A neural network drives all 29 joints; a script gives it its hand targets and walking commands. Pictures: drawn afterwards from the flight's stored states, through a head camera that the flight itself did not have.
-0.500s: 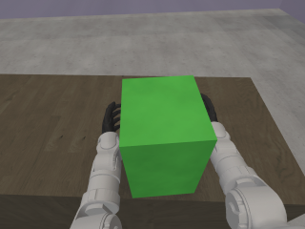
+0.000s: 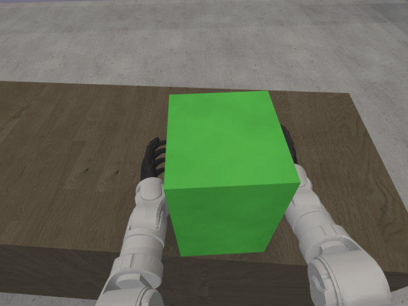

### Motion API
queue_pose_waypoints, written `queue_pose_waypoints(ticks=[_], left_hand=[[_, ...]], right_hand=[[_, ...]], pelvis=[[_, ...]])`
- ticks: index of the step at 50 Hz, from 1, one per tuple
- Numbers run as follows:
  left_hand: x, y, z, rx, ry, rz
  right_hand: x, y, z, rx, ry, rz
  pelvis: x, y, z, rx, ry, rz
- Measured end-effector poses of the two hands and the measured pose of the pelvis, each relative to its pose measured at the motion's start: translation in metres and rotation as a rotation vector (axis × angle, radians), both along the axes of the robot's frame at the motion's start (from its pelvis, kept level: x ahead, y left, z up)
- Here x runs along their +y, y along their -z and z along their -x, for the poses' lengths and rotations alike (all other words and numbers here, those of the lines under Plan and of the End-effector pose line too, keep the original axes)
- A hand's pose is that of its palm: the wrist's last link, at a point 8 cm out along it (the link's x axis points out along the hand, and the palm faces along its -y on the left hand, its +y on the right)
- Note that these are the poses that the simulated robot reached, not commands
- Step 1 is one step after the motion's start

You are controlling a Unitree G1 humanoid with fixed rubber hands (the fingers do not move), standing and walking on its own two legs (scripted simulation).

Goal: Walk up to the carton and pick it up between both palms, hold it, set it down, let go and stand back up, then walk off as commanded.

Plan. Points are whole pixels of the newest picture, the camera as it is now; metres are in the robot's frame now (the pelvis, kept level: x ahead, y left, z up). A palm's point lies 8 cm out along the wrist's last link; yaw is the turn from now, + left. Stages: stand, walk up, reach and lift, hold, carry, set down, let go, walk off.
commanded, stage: set down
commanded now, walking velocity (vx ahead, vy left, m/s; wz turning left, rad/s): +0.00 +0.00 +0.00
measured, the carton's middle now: (220, 180) +0.35 +0.02 +0.05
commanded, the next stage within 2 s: none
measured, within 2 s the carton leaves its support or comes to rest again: neither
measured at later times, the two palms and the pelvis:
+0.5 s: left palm (147, 187) +0.32 +0.16 +0.06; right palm (285, 172) +0.38 -0.11 +0.05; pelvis -0.02 +0.00 +0.00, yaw +0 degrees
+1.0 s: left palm (139, 216) +0.26 +0.16 +0.05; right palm (303, 207) +0.31 -0.14 +0.04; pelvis -0.04 +0.00 +0.00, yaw +0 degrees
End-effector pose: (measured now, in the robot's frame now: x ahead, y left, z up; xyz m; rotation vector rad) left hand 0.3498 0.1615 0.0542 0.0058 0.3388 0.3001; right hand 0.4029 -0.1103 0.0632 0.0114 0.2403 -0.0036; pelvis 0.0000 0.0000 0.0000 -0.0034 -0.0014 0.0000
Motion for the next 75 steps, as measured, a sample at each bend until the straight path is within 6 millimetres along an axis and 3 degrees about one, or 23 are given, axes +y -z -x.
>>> queue_pose_waypoints(ticks=[5,23,35,55,75], left_hand=[[0.002,0.008,0.012,0.039,-0.03,-0.02],[0.001,-0.003,0.025,0.003,-0.021,-0.037],[0.008,-0.002,0.048,0.019,-0.035,-0.031],[0.0,0.002,0.094,0.043,-0.024,-0.018],[0.003,0.007,0.128,0.054,-0.05,-0.013]], right_hand=[[0.001,0.002,0.002,0.034,0.0,-0.001],[0.0,0.009,0.014,0.07,-0.014,-0.006],[-0.014,0.028,0.049,0.076,-0.009,-0.017],[-0.036,0.03,0.103,0.054,-0.01,-0.048],[-0.066,0.035,0.147,0.031,0.039,-0.068]], pelvis=[[0.0,0.001,0.01,0.002,0.003,0.004],[0.003,0.003,0.023,0.03,0.007,0.013],[0.002,0.003,0.028,0.023,0.007,0.012],[-0.001,0.004,0.046,-0.002,0.008,0.008],[-0.008,0.002,0.033,0.009,0.007,-0.001]])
